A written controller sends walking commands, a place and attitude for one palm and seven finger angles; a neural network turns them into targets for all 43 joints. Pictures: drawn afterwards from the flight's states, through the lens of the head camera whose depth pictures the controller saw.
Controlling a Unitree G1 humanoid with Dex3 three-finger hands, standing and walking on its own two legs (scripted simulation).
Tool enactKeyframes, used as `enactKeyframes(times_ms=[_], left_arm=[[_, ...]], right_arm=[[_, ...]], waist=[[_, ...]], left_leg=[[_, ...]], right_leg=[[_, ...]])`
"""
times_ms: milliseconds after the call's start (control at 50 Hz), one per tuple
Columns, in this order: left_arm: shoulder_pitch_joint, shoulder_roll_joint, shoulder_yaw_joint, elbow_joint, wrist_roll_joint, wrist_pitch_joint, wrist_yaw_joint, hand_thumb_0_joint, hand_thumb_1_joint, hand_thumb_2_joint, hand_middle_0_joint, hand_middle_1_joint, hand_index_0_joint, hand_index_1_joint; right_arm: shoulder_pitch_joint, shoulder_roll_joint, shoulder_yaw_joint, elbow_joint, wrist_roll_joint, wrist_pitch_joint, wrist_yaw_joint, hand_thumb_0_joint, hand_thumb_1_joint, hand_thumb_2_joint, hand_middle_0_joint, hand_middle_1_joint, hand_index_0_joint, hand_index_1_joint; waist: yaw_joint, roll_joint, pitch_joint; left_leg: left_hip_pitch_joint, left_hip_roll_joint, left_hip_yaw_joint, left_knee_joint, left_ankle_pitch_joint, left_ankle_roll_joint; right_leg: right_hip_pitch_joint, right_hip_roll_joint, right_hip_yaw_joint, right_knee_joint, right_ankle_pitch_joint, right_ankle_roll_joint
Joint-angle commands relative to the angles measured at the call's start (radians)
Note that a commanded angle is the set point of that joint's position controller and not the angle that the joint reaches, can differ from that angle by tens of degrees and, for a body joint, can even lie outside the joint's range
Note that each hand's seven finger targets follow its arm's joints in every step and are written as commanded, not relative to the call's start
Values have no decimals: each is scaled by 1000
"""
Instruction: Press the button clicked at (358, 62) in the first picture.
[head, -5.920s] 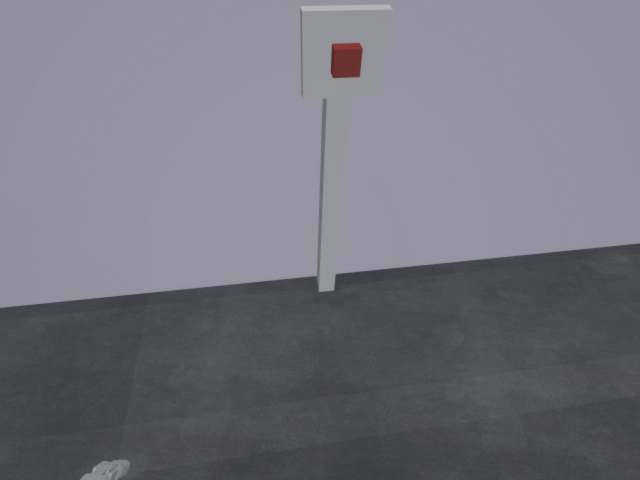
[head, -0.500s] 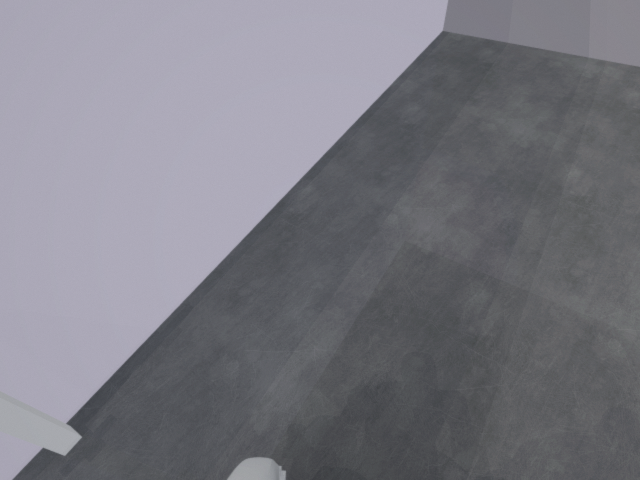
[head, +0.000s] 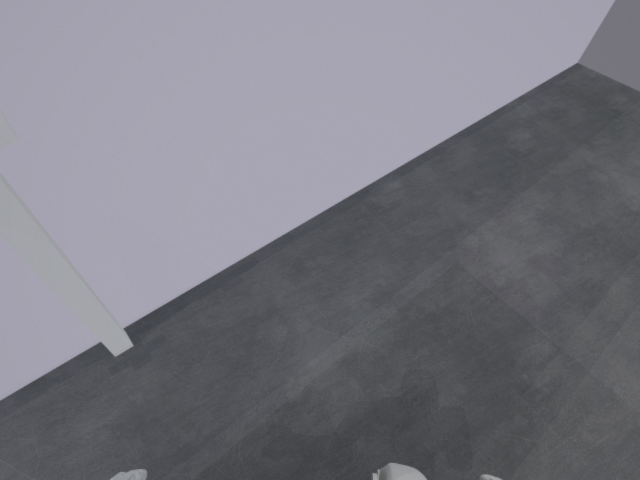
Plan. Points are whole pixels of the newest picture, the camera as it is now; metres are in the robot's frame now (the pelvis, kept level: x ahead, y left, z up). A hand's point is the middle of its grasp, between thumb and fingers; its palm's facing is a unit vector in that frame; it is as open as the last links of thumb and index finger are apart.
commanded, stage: turn to face it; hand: left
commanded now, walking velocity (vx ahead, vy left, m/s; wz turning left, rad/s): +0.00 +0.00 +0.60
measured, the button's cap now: out of the picture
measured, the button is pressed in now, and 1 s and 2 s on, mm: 0 0 0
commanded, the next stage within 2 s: take the last steps up to it in 1.16 s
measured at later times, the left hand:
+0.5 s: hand out of the picture +0.02 +0.15 -0.14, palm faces +0.30 -0.91 -0.28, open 7.4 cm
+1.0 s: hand out of the picture -0.12 +0.21 -0.17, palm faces +0.58 -0.78 -0.23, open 7.4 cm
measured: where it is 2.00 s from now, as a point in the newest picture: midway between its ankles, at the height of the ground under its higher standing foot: outside the picture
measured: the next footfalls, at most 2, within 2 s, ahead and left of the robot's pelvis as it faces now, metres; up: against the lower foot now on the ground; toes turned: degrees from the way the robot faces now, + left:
right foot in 0.22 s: +0.05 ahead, -0.15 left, +0.00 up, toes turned +7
left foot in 0.74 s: -0.04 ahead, +0.09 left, +0.00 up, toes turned +33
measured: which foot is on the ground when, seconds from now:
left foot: down 0.00-0.24, up 0.26-0.72, down 0.74-1.00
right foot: up 0.00-0.20, down 0.22-0.74, up 0.76-1.00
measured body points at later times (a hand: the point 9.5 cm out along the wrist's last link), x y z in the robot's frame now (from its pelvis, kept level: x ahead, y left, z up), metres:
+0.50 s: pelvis -0.01 -0.06 +0.00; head +0.02 -0.09 +0.45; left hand +0.01 +0.20 -0.12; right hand +0.10 -0.31 -0.16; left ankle -0.08 +0.09 -0.64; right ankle +0.01 -0.15 -0.74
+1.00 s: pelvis -0.04 +0.00 +0.00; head -0.04 +0.04 +0.45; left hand -0.15 +0.25 -0.16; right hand +0.19 -0.15 -0.12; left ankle -0.07 +0.07 -0.74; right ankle +0.03 -0.16 -0.65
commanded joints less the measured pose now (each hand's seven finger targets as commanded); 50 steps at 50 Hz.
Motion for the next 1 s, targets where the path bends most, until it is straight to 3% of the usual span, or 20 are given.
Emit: enactKeyframes(times_ms=[0, 80, 160, 180, 200, 220, 240, 260, 300, 340, 480, 600, 640, 680, 700, 720, 740, 780, 840, 980], left_arm=[[-51, 64, 16, -103, -7, -24, 9, 0, 900, 900, -200, -300, -200, -300], [-87, 50, 9, -131, -13, -31, 13, 0, 900, 900, -200, -300, -200, -300], [0, 62, 10, -118, -22, -46, 18, 0, 900, 900, -200, -300, -200, -300], [45, 85, 18, -108, -20, -56, 21, 0, 900, 900, -200, -300, -200, -300], [78, 173, 34, -104, -5, -66, 29, 0, 900, 900, -200, -300, -200, -300], [73, 230, 38, -111, 0, -61, 32, 0, 900, 900, -200, -300, -200, -300], [50, 204, 29, -123, -5, -56, 32, 0, 900, 900, -200, -300, -200, -300], [-16, 141, 25, -128, -8, -63, 37, 0, 900, 900, -200, -300, -200, -300], [-78, 95, 2, -143, -9, -62, 27, 0, 900, 900, -200, -300, -200, -300], [-49, 81, -4, -132, -8, -68, 24, 0, 900, 900, -200, -300, -200, -300], [79, 112, 9, -80, 1, -67, 29, 0, 900, 900, -200, -300, -200, -300], [114, 153, 24, -54, 10, -55, 25, 0, 900, 900, -200, -300, -200, -300], [112, 165, 28, -42, 11, -50, 21, 0, 900, 900, -200, -300, -200, -300], [96, 156, 31, -38, -1, -45, 18, 0, 900, 900, -200, -300, -200, -300], [115, 114, 24, -56, -11, -39, 13, 0, 900, 900, -200, -300, -200, -300], [76, 46, 1, -98, -10, -35, 9, 0, 900, 900, -200, -300, -200, -300], [43, 74, 0, -102, -3, -22, 16, 0, 900, 900, -200, -300, -200, -300], [19, 64, 7, -69, -1, -16, 16, 0, 900, 900, -200, -300, -200, -300], [65, 74, 11, -27, -1, -17, 4, 0, 900, 900, -200, -300, -200, -300], [63, 62, 8, -19, -1, -12, 8, 0, 900, 900, -200, -300, -200, -300]], right_arm=[[74, -222, -64, -47, -5, -9, -16, 0, -900, -900, 200, 300, 200, 300], [88, -225, -71, -47, -9, -4, -16, 0, -900, -900, 200, 300, 200, 300], [48, -219, -76, -61, -3, 1, -13, 0, -900, -900, 200, 300, 200, 300], [47, -197, -74, -68, 4, 0, -10, 0, -900, -900, 200, 300, 200, 300], [76, -127, -63, -77, 14, -3, -3, 0, -900, -900, 200, 300, 200, 300], [66, -123, -64, -99, 7, 0, -6, 0, -900, -900, 200, 300, 200, 300], [65, -161, -74, -91, -2, 9, -4, 0, -900, -900, 200, 300, 200, 300], [85, -160, -78, -63, -6, 24, 0, 0, -900, -900, 200, 300, 200, 300], [102, -142, -75, -22, -9, 37, 15, 0, -900, -900, 200, 300, 200, 300], [113, -125, -68, -11, -8, 41, 22, 0, -900, -900, 200, 300, 200, 300], [10, -118, -56, -29, -3, 47, 23, 0, -900, -900, 200, 300, 200, 300], [-53, -98, -34, -53, 8, 28, 23, 0, -900, -900, 200, 300, 200, 300], [-33, -97, -31, -54, 9, 19, 20, 0, -900, -900, 200, 300, 200, 300], [60, -134, -39, -36, 4, 4, 18, 0, -900, -900, 200, 300, 200, 300], [117, -229, -61, -25, -1, -8, 13, 0, -900, -900, 200, 300, 200, 300], [172, -325, -83, -18, 4, -9, 4, 0, -900, -900, 200, 300, 200, 300], [197, -324, -77, 0, 6, 0, -1, 0, -900, -900, 200, 300, 200, 300], [106, -262, -61, -19, -1, -6, -21, 0, -900, -900, 200, 300, 200, 300], [16, -204, -34, -45, 1, -14, -24, 0, -900, -900, 200, 300, 200, 300], [54, -177, -33, -31, 4, -19, -23, 0, -900, -900, 200, 300, 200, 300]], waist=[[-51, 173, -100], [-57, 203, -122], [-7, 168, -153], [17, 118, -176], [29, -134, -217], [31, -274, -185], [20, -159, -158], [-14, -209, -119], [-48, -118, -18], [-43, -135, -11], [9, -143, -37], [34, -185, -79], [25, -189, -98], [-33, -82, -156], [-65, 147, -204], [-92, 392, -203], [-99, 278, -217], [-72, 265, -140], [-20, 199, -81], [-20, 172, -74]], left_leg=[[135, 250, -297, -122, 421, 131], [123, 235, -359, -82, 491, 135], [-10, 176, -379, 2, 481, 82], [-108, 131, -348, 53, 334, 33], [-304, 21, -197, 229, -11, -46], [-391, -59, -53, 448, -361, -98], [-357, -8, -86, 611, -341, -89], [-354, 19, -105, 678, -281, -91], [-350, 43, -49, 770, -150, -109], [-358, 46, -20, 779, -97, -122], [-357, 83, 29, 624, -142, -143], [-209, 75, 112, 336, -198, -115], [-134, 60, 137, 231, -171, -97], [67, 61, 125, -32, 52, -79], [259, 214, -83, -102, 266, -13], [321, 441, -362, -116, 708, 105], [274, 476, -301, -92, 701, 166], [194, 373, -241, -113, 554, 123], [117, 268, -132, -129, 536, 85], [92, 252, -173, -196, 321, 103]], right_leg=[[-49, 12, 26, -81, -30, -1], [32, 48, 27, -225, -65, -13], [287, 83, 8, -544, 99, -31], [433, 34, 39, -688, 205, -40], [626, -204, 242, -777, 253, -106], [549, -416, 411, -776, 395, -223], [430, -403, 343, -765, 373, -266], [367, -346, 281, -790, 321, -240], [294, -234, 127, -773, 301, -200], [313, -200, 40, -761, 365, -183], [432, -257, -16, -735, 474, -220], [432, -291, -74, -653, 596, -232], [415, -295, -98, -608, 605, -218], [342, -261, -165, -432, 529, -147], [136, -168, -200, -225, 267, -80], [-98, -43, -153, -32, -294, -15], [-75, -51, -54, 60, -290, -35], [-108, -57, -13, 118, -160, -30], [-54, -37, -8, 129, -12, -22], [-20, -19, 3, 31, 44, -8]])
